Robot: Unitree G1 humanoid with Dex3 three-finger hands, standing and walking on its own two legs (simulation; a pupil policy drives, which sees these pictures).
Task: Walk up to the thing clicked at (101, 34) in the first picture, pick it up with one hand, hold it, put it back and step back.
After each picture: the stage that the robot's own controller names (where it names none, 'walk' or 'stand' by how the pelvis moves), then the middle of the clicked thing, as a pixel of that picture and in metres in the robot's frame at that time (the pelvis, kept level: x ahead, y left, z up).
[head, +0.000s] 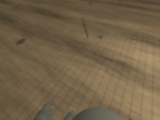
stand; (101, 36) +2.01 -0.21 -0.72
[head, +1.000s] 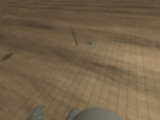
walk; (90, 42) +1.89 +0.21 -0.70
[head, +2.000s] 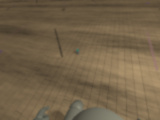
walk; (77, 51) +1.29 +0.44 -0.72
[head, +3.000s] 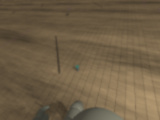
walk; (77, 68) +0.90 +0.35 -0.72
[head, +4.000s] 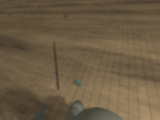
walk; (79, 83) +0.59 +0.26 -0.71
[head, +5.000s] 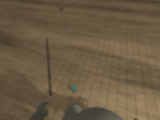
stand; (74, 89) +0.42 +0.23 -0.70
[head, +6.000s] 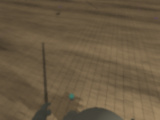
stand; (71, 97) +0.35 +0.22 -0.72
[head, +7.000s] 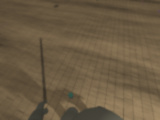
stand; (70, 95) +0.31 +0.21 -0.71
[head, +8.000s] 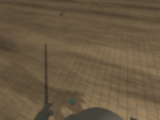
stand; (72, 101) +0.29 +0.23 -0.72
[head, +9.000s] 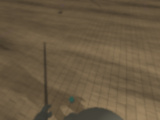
stand; (71, 100) +0.30 +0.23 -0.72
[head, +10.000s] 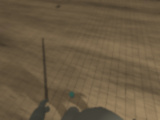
stand; (72, 95) +0.31 +0.23 -0.71
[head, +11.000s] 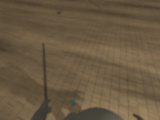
stand; (73, 102) +0.27 +0.19 -0.71
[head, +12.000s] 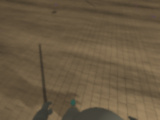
stand; (73, 103) +0.26 +0.17 -0.72
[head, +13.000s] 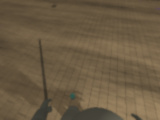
stand; (72, 96) +0.29 +0.20 -0.70
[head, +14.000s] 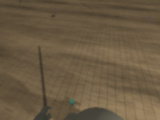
stand; (72, 102) +0.30 +0.20 -0.73
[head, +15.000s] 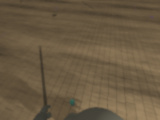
stand; (72, 102) +0.29 +0.20 -0.73
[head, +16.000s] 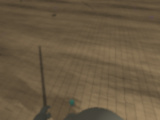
stand; (72, 103) +0.28 +0.20 -0.73
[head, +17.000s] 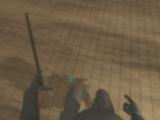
go down; (71, 80) +0.33 +0.20 -0.54
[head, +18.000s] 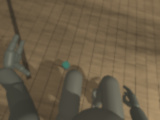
go down; (66, 66) +0.38 +0.23 -0.32
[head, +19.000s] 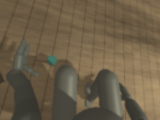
close in; (52, 61) +0.36 +0.26 -0.25
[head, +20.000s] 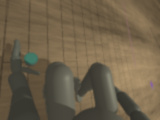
close; (31, 60) +0.36 +0.27 -0.22
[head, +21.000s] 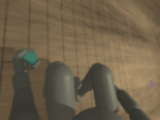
lift; (30, 59) +0.35 +0.28 -0.22
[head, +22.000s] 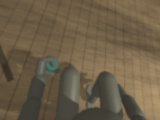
lift; (51, 66) +0.30 +0.27 -0.10
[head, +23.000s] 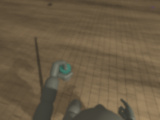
lift; (65, 72) +0.31 +0.18 +0.04
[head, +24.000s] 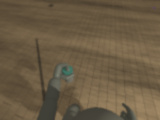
hold; (68, 74) +0.31 +0.17 +0.00
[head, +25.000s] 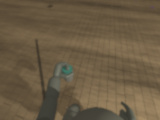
hold; (67, 73) +0.32 +0.17 +0.00
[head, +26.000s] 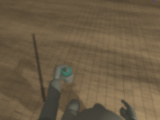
crouch; (67, 75) +0.32 +0.17 -0.04
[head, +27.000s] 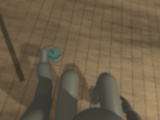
lower; (55, 56) +0.41 +0.25 -0.10
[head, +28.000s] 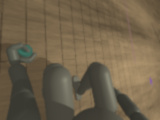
lower; (26, 54) +0.39 +0.29 -0.22
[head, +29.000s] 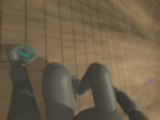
lower; (26, 55) +0.38 +0.29 -0.22
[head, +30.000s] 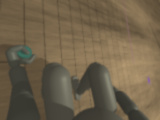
lower; (25, 55) +0.37 +0.29 -0.22
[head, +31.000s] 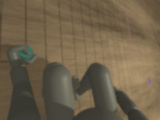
lower; (26, 56) +0.37 +0.30 -0.22
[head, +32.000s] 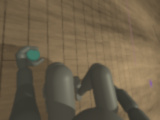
open; (32, 57) +0.36 +0.28 -0.22
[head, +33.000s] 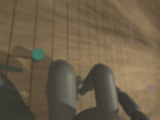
stand; (37, 55) +0.36 +0.27 -0.22
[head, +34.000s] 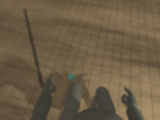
walk; (71, 77) +0.35 +0.20 -0.52
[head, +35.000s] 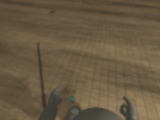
stand; (72, 99) +0.32 +0.19 -0.66
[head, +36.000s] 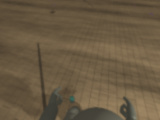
stand; (72, 99) +0.32 +0.19 -0.67
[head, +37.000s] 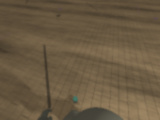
stand; (75, 99) +0.34 +0.18 -0.72
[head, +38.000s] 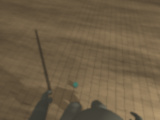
walk; (75, 85) +0.39 +0.14 -0.71
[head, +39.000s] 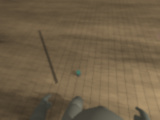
walk; (78, 73) +0.59 +0.20 -0.70
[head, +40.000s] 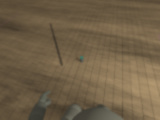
walk; (81, 59) +0.91 +0.19 -0.69
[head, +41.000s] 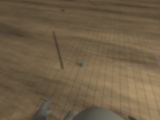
stand; (81, 64) +0.98 +0.19 -0.72
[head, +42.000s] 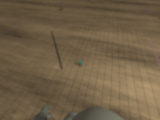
stand; (80, 63) +0.98 +0.20 -0.73
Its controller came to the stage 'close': yes
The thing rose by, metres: 0.71
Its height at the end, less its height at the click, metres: +0.00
